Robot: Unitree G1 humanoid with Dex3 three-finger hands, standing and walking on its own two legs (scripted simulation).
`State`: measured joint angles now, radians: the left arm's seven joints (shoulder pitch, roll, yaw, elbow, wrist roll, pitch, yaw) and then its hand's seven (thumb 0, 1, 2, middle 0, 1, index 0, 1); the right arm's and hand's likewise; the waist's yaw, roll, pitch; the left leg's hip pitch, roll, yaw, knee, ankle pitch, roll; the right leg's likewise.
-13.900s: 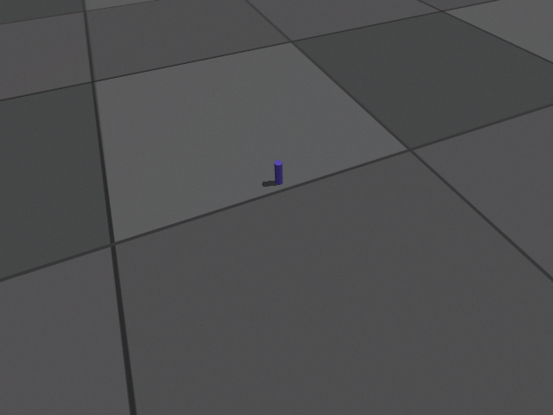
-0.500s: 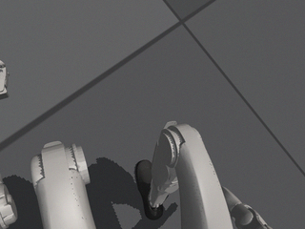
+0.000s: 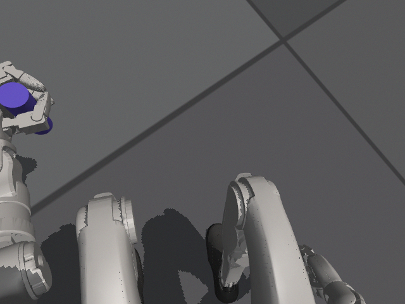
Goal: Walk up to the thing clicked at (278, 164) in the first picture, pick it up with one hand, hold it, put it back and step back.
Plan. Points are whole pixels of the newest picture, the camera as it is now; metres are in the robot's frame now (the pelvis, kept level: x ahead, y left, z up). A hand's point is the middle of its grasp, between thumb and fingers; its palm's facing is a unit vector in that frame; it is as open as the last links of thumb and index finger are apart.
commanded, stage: settle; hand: left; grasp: from the side
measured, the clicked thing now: (29, 112) +0.47 +0.28 -0.08
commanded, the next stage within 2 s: lift in 0.76 s
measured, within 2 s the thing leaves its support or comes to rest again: neither
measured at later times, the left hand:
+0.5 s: hand (32, 95) +0.47 +0.26 -0.01, palm faces +0.17 -0.98 -0.05, open 5.0 cm
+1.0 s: hand (32, 84) +0.48 +0.25 +0.00, palm faces +0.17 -0.98 -0.05, open 5.0 cm
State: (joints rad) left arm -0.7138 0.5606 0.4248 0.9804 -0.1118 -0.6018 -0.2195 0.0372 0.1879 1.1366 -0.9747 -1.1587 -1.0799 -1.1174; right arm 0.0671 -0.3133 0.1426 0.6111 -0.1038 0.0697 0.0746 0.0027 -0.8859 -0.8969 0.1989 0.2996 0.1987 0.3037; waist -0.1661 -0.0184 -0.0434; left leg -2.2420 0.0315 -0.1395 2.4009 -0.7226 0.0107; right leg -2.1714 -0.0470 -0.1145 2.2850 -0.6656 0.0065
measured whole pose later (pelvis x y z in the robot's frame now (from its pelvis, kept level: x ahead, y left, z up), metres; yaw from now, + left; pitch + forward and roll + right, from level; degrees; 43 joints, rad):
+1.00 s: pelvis +0.00 +0.00 +0.03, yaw +3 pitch +34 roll -6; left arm -0.79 0.49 0.43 1.03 -0.07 -0.58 -0.19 0.04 0.18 1.14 -0.98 -1.16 -1.08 -1.12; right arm 0.13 -0.29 0.08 0.64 -0.09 0.05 0.06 0.00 -0.91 -0.90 0.20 0.30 0.20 0.30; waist -0.16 0.00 -0.10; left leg -2.17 0.03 -0.08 2.28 -0.70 0.01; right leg -2.12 -0.06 -0.07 2.20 -0.66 0.00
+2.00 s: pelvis +0.04 +0.00 +0.26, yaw +6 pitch +24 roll -3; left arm -0.25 0.27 0.21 0.38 -0.17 -0.29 -0.09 0.03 0.19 1.14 -0.97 -1.16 -1.08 -1.12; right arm 0.16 -0.24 0.00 0.61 0.04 -0.03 -0.04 0.01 -0.90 -0.90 0.20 0.30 0.20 0.30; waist -0.04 0.02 -0.17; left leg -1.33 0.04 -0.04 1.53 -0.62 0.00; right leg -1.30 -0.04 -0.06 1.47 -0.59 0.01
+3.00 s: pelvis +0.08 +0.00 +0.38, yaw +7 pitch +10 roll -1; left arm -0.16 0.21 0.15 0.45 -0.18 -0.34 -0.11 0.03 0.19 1.14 -0.97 -1.16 -1.08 -1.12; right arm 0.23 -0.23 -0.01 0.65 0.01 -0.03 -0.04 0.01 -0.89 -0.90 0.20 0.30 0.20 0.30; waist -0.02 0.02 -0.06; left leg -0.66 0.04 0.01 0.95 -0.47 0.00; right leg -0.65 -0.02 -0.05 0.91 -0.44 0.01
